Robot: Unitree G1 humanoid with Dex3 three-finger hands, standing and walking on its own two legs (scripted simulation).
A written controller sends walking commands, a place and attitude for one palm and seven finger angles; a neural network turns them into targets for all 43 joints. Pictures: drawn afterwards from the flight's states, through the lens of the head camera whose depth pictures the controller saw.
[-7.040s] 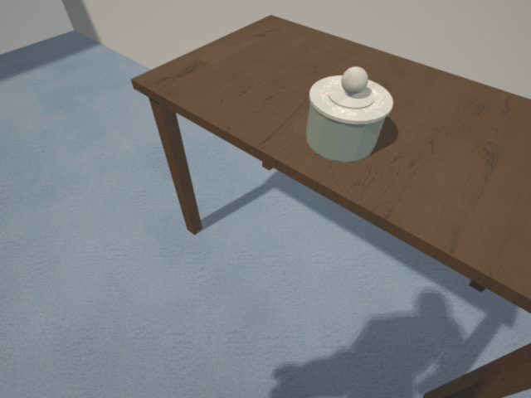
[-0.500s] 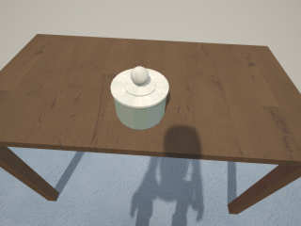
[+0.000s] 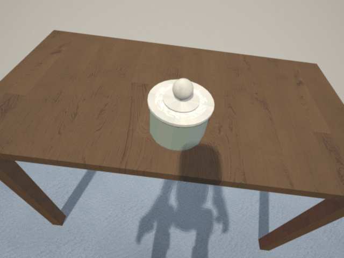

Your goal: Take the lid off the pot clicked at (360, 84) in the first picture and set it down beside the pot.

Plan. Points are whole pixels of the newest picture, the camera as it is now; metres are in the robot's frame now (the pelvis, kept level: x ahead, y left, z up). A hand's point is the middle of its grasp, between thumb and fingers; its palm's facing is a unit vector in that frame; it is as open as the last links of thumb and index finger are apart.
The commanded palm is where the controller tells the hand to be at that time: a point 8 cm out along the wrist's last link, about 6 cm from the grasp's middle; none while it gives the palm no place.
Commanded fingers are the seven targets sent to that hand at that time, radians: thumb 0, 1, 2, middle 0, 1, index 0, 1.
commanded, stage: come to a stop and stand still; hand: left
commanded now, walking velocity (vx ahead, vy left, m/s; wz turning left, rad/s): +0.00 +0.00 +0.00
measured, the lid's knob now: (182, 89) +0.48 +0.02 +0.15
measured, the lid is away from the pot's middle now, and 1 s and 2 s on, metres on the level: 0.00 0.00 0.00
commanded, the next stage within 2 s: look again from close up in 0.04 s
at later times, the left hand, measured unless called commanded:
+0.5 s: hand out of the picture -0.05 +0.17 -0.18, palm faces +0.02 -0.99 -0.14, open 7.4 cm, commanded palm none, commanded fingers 0.00 0.90 0.90 -0.20 -0.30 -0.20 -0.30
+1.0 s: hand out of the picture -0.05 +0.16 -0.18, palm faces +0.02 -0.99 -0.12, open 7.3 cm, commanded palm none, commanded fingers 0.00 0.90 0.90 -0.20 -0.30 -0.20 -0.30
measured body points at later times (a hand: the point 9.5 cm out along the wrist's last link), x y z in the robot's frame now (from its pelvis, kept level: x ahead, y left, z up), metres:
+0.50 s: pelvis -0.01 +0.01 +0.00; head +0.01 +0.04 +0.45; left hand -0.05 +0.22 -0.17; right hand +0.01 -0.23 -0.13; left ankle +0.02 +0.04 -0.73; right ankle -0.06 -0.15 -0.73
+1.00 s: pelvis -0.01 +0.01 +0.00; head +0.01 +0.04 +0.45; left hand -0.05 +0.21 -0.17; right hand -0.02 -0.21 -0.14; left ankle +0.02 +0.04 -0.73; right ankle -0.06 -0.15 -0.73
